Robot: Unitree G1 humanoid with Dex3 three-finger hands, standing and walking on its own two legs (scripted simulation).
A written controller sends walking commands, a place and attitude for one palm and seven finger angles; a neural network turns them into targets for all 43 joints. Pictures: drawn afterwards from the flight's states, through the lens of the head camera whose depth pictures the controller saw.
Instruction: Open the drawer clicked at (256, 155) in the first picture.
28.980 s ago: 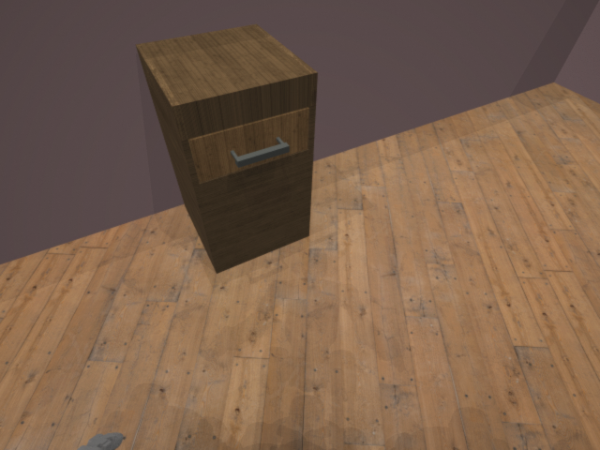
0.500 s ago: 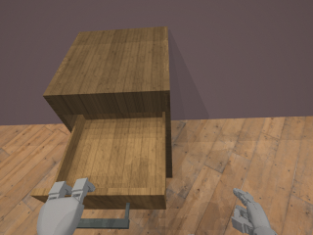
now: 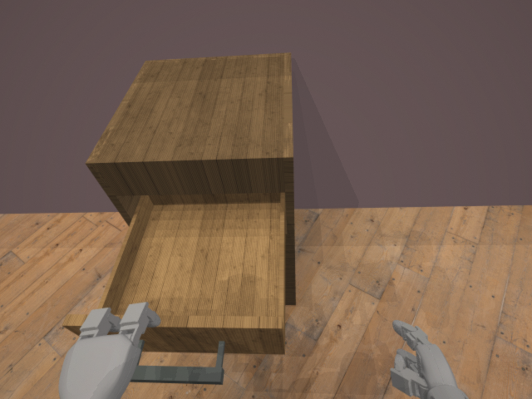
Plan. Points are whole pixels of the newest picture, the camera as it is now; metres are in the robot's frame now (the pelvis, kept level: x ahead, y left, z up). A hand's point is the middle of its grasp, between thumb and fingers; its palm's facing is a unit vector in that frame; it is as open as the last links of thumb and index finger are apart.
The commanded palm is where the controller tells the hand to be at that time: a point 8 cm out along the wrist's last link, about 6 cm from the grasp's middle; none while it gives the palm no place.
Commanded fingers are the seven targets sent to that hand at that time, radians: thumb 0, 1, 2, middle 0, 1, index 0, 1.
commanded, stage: draw the hand back to the body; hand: left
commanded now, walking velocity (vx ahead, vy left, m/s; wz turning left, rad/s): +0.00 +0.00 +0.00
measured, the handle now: (177, 360) +0.21 +0.21 -0.15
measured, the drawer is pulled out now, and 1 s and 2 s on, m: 0.30 0.30 0.30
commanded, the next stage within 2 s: step back with the hand held close in 1.54 s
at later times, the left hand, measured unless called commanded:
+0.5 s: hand (81, 344) +0.17 +0.25 +0.08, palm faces +0.05 -0.09 -1.00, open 13.8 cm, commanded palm +0.14 +0.25 +0.13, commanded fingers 0.00 -0.50 0.30 -0.30 -1.20 -0.30 -1.20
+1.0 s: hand (44, 286) +0.19 +0.25 +0.18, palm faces +0.35 -0.84 -0.42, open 11.7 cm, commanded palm +0.14 +0.29 +0.20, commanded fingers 0.00 0.34 0.66 -0.24 -0.66 -0.24 -0.66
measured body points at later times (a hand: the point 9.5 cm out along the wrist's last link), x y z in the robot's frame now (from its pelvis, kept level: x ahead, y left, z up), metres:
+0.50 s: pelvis +0.01 +0.01 +0.02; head +0.02 -0.02 +0.47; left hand +0.16 +0.25 +0.13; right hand +0.22 -0.20 -0.06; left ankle -0.02 +0.09 -0.69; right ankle +0.02 -0.07 -0.69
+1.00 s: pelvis +0.03 +0.02 +0.05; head +0.03 -0.01 +0.50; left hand +0.17 +0.29 +0.21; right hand +0.23 -0.18 -0.03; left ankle -0.02 +0.09 -0.69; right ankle +0.02 -0.07 -0.69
